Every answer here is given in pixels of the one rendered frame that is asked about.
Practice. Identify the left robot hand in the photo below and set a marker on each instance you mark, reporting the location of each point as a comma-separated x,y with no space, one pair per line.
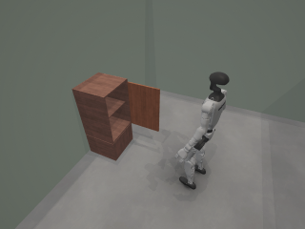
183,154

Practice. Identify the humanoid robot head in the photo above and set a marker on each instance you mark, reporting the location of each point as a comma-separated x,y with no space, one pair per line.
218,78

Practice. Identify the cupboard door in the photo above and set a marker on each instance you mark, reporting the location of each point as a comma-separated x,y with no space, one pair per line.
144,105

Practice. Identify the left robot forearm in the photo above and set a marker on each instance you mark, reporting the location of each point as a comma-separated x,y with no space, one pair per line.
194,140

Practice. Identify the right robot upper arm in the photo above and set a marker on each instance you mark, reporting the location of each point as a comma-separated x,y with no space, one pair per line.
224,92

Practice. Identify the left robot thigh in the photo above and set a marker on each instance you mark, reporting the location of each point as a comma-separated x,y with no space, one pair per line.
198,147

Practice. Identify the left robot upper arm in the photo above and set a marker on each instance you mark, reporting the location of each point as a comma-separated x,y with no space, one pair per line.
206,111

